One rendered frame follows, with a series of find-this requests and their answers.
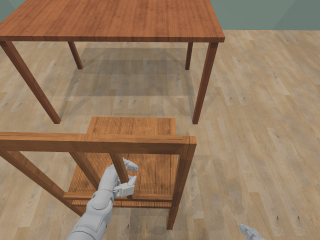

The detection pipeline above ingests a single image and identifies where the table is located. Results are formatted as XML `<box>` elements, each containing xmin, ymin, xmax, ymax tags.
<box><xmin>0</xmin><ymin>0</ymin><xmax>225</xmax><ymax>125</ymax></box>

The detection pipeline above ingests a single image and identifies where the robot right hand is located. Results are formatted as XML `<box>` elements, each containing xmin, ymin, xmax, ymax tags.
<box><xmin>239</xmin><ymin>224</ymin><xmax>265</xmax><ymax>240</ymax></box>

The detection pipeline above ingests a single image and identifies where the robot left forearm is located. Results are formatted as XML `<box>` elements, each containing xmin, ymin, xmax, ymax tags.
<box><xmin>66</xmin><ymin>189</ymin><xmax>114</xmax><ymax>240</ymax></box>

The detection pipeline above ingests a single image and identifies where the robot left hand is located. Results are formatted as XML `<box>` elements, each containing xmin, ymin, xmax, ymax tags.
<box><xmin>98</xmin><ymin>157</ymin><xmax>139</xmax><ymax>198</ymax></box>

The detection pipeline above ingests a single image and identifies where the chair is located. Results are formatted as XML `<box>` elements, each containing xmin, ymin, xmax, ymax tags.
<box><xmin>0</xmin><ymin>116</ymin><xmax>197</xmax><ymax>230</ymax></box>

